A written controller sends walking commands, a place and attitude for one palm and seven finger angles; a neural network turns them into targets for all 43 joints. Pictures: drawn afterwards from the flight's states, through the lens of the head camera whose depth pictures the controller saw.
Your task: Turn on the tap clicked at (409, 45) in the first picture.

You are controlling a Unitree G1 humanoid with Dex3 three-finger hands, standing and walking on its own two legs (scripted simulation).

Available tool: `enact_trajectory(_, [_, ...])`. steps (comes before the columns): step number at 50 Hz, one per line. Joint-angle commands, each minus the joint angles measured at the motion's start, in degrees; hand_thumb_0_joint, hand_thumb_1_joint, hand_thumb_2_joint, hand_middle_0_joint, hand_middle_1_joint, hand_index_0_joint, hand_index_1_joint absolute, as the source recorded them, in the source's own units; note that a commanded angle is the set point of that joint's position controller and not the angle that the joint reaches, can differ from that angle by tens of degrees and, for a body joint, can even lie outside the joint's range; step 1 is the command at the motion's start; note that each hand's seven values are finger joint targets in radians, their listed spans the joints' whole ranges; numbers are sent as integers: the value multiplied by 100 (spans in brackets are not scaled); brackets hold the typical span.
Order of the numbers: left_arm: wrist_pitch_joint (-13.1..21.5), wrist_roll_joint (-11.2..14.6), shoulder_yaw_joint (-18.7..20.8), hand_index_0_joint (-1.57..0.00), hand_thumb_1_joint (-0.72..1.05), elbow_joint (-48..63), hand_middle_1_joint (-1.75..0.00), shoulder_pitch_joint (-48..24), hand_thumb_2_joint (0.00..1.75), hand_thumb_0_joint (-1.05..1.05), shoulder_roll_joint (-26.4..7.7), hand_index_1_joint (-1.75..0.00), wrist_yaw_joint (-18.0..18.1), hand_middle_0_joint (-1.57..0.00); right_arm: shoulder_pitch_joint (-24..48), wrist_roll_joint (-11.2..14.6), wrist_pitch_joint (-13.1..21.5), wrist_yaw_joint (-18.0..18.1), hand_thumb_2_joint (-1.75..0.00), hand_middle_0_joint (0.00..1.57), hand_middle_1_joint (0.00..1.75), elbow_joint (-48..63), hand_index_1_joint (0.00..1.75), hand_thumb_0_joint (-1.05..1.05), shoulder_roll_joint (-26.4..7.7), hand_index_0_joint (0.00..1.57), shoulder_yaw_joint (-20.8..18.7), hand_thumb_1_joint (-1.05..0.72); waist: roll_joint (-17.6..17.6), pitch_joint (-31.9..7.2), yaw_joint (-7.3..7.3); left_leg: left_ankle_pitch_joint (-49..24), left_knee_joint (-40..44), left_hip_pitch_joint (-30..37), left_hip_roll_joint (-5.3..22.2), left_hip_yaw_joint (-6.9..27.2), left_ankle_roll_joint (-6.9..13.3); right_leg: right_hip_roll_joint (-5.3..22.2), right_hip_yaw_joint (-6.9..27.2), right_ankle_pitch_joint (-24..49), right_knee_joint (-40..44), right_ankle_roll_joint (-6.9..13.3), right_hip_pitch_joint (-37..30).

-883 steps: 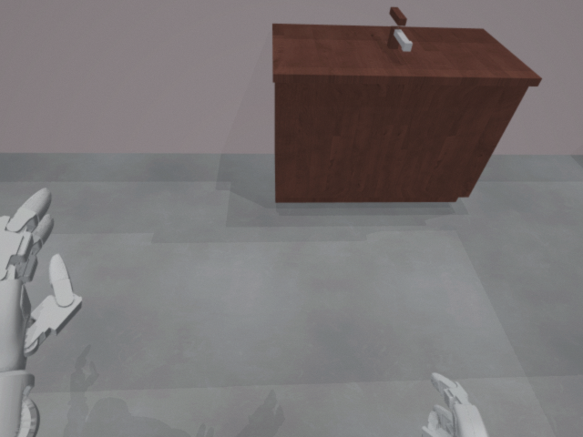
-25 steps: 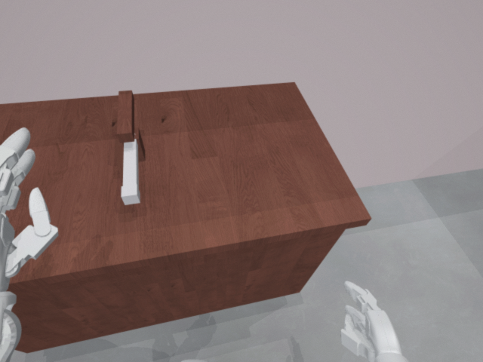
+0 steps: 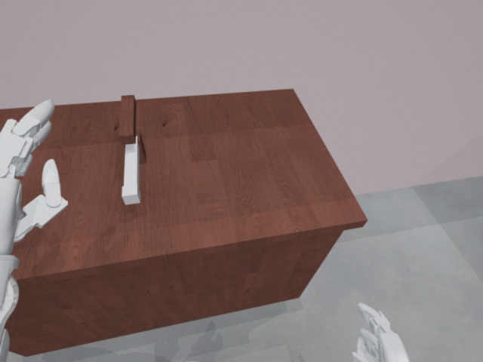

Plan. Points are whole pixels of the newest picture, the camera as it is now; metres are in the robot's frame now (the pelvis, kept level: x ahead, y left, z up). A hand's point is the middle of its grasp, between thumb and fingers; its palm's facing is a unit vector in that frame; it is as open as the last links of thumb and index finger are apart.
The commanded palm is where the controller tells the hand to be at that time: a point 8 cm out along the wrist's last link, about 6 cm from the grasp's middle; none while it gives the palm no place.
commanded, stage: turn the palm inward beside the body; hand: left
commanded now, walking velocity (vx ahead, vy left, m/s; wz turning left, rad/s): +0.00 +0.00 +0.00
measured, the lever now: (131, 194) +0.39 +0.26 +0.01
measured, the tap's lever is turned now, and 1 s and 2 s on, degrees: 0 0 0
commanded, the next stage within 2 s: none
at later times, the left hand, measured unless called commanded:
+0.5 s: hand (88, 246) +0.21 +0.22 +0.15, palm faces +0.46 -0.82 -0.34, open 7.5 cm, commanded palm +0.16 +0.25 +0.16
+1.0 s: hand (119, 257) +0.21 +0.18 +0.13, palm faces +0.43 -0.87 -0.25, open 7.5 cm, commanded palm +0.16 +0.22 +0.14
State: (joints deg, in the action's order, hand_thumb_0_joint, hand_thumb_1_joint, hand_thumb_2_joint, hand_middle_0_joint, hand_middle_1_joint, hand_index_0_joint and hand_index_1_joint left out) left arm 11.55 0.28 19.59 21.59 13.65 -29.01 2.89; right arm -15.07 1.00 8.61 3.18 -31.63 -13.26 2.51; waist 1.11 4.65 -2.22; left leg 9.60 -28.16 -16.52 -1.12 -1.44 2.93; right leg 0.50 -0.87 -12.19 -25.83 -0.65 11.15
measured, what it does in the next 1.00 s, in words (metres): shifts its weight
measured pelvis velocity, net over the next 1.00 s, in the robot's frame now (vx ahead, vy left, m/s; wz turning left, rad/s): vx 0.03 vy -0.08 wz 0.05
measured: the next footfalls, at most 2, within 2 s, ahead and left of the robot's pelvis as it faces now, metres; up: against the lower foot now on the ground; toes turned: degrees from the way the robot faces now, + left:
none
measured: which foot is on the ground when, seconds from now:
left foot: down 0.00-1.00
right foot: down 0.00-1.00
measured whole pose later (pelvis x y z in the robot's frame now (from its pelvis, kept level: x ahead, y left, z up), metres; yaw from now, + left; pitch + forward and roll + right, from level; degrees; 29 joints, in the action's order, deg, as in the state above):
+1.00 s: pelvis +0.03 -0.08 -0.02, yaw +3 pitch +1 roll +0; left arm 6.4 12.5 18.3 21.8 27.9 -17.7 2.0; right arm -13.1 2.0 15.7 5.1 -38.6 -14.9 -0.2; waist -3.0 -3.5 -3.7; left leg 17.2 -39.4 -23.0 1.3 3.6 -2.0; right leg -2.2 -5.6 -23.1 -39.9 4.4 17.7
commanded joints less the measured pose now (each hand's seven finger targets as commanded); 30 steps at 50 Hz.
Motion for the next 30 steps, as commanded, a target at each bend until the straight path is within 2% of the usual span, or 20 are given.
enact_trajectory(1, [-794, 889, 841, -20, 90, 482, -30, -317, 90, 0, -329, -30, -369, -20, 903, -44, 392, -159, -90, 20, 30, 541, 30, 0, -1013, 20, -495, -90, -670, -1941, -312, -525, 598, 1637, 324, 535, -585, -258, -464, 413, -192, 268, 425])
enact_trajectory(2, [-1120, 1001, 236, -20, 90, 220, -30, 207, 90, 0, 447, -30, -504, -20, 1176, 115, 372, -252, -90, 20, 30, 546, 30, 0, -831, 20, -337, -90, -902, -1420, -267, -303, 670, 1420, 309, 492, -635, -301, -521, 383, -208, 259, 495])
enact_trajectory(3, [-1242, 887, 183, -20, 90, 725, -30, 300, 90, 0, 268, -30, -557, -20, 1207, 119, 367, -302, -90, 20, 30, 536, 30, 0, -924, 20, -343, -90, -780, -1150, -305, -88, 727, 1106, 312, 486, -544, -223, -576, 469, -216, 254, 467])
enact_trajectory(4, [-1329, 686, -3, -20, 90, 962, -30, 459, 90, 0, 232, -30, -551, -20, 1301, 129, 348, -343, -90, 20, 30, 606, 30, 0, -886, 20, -302, -90, -630, -862, -255, 165, 733, 849, 284, 480, -426, -221, -587, 380, -241, 246, 541])
enact_trajectory(6, [-1246, 378, 162, -20, 90, 1297, -30, 562, 90, 0, -41, -30, -376, -20, 1398, 56, 299, -369, -90, 20, 30, 682, 30, 0, -846, 20, -286, -90, -356, -576, -116, 787, 688, 479, 263, 497, -291, -241, -575, 37, -295, 215, 738])
enact_trajectory(7, [-1100, 356, 557, -20, 90, 1517, -30, 491, 90, 0, -399, -30, -216, -20, 1447, 48, 279, -355, -90, 20, 30, 657, 30, 0, -811, 20, -263, -90, -325, -698, -117, 945, 645, 420, 228, 494, -291, -290, -552, -89, -342, 210, 712])
enact_trajectory(8, [-854, 300, 642, -20, 90, 1810, -30, 183, 90, 0, -487, -30, -92, -20, 1484, -51, 287, -320, -90, 20, 30, 701, 30, 0, -791, 20, -284, -90, -275, -923, -55, 1110, 551, 384, 206, 516, -293, -268, -537, -288, -398, 192, 827])
enact_trajectory(10, [-315, 403, 921, -20, 90, 1918, -30, 55, 90, 0, -492, -30, 198, -20, 1489, -128, 344, -222, -90, 20, 30, 600, 30, 0, -679, 20, -297, -90, -214, -1120, -39, 1276, 282, 402, 177, 484, -268, -289, -506, -596, -455, 152, 1015])
enact_trajectory(12, [73, 407, 1253, -20, 90, 1967, -30, -153, 90, 0, -849, -30, 454, -20, 1423, -132, 372, -165, -90, 20, 30, 397, 30, 0, -639, 20, -303, -90, -625, -1164, -70, 1528, 118, 331, 156, 435, -278, -280, -420, -863, -463, 149, 1152])
enact_trajectory(13, [181, 386, 881, -20, 90, 1945, -30, -382, 90, 0, -464, -30, 523, -20, 1415, -154, 415, -158, -90, 20, 30, 429, 30, 0, -558, 20, -281, -90, -826, -1251, -26, 1657, 47, 301, 104, 430, -274, -226, -404, -967, -518, 156, 1198])
enact_trajectory(16, [145, 403, 626, -20, 90, 1220, -30, -487, 90, 0, -293, -30, 500, -20, 1355, -131, 483, -84, -90, 20, 30, 247, 30, 0, -625, 20, -280, -90, -951, -980, 95, 1850, -227, 128, 54, 381, -220, -125, -292, -1197, -423, 152, 1438])
enact_trajectory(17, [13, 419, 650, -20, 90, 984, -30, -411, 90, 0, -374, -30, 412, -20, 1341, -100, 482, -46, -90, 20, 30, 211, 30, 0, -656, 20, -266, -90, -788, -901, 100, 1798, -270, 75, 46, 386, -194, -123, -258, -1261, -334, 152, 1441])
enact_trajectory(18, [-114, 477, 379, -20, 90, 927, -30, -516, 90, 0, -207, -30, 276, -20, 1395, -91, 489, -10, -90, 20, 30, 261, 30, 0, -679, 20, -246, -90, -704, -875, 101, 1764, -296, 7, 10, 357, -174, -66, -211, -1344, -294, 144, 1421])
enact_trajectory(21, [-515, 615, 346, -20, 90, 758, -30, -597, 90, 0, -412, -30, -48, -20, 1415, -62, 513, 144, -90, 20, 30, 292, 30, 0, -700, 20, -239, -90, -488, -907, 11, 1300, -531, -16, -9, 281, -118, 70, 62, -1529, -10, 123, 1291])
enact_trajectory(22, [-617, 641, 462, -20, 90, 750, -30, -466, 90, 0, -508, -30, -112, -20, 1448, -22, 535, 164, -90, 20, 30, 304, 30, 0, -681, 20, -234, -90, -554, -916, -59, 1109, -595, 38, -11, 256, -119, 78, 136, -1478, 67, 131, 1254])
enact_trajectory(23, [-643, 707, 294, -20, 90, 871, -30, -542, 90, 0, -327, -30, -173, -20, 1442, -10, 556, 179, -90, 20, 30, 344, 30, 0, -649, 20, -211, -90, -451, -886, -28, 988, -627, 19, 7, 271, -122, 127, 170, -1422, 86, 121, 1243])
enact_trajectory(24, [-637, 761, 478, -20, 90, 865, -30, -462, 90, 0, -452, -30, -181, -20, 1408, -11, 583, 196, -90, 20, 30, 322, 30, 0, -643, 20, -236, -90, -328, -920, -86, 844, -696, -4, 44, 294, -134, 159, 260, -1382, 131, 117, 1158])
enact_trajectory(27, [-477, 892, 960, -20, 90, 893, -30, -96, 90, 0, -700, -30, -136, -20, 1325, -21, 646, 187, -90, 20, 30, 257, 30, 0, -643, 20, -294, -90, -136, -1048, -207, 297, -889, -77, 91, 302, -160, 236, 409, -635, 66, 79, 924])
enact_trajectory(28, [-398, 974, 858, -20, 90, 934, -30, 57, 90, 0, -444, -30, -133, -20, 1272, -22, 678, 164, -90, 20, 30, 304, 30, 0, -614, 20, -290, -90, -6, -1100, -187, 167, -898, -128, 77, 305, -151, 252, 354, -234, -55, 45, 857])
enact_trajectory(30, [-270, 1093, 1095, -20, 90, 970, -30, 391, 90, 0, -471, -30, -121, -20, 1115, -28, 713, 129, -90, 20, 30, 290, 30, 0, -648, 20, -345, -90, -16, -1442, -233, -205, -969, -103, 96, 279, -159, 298, 333, 911, -320, -33, 598])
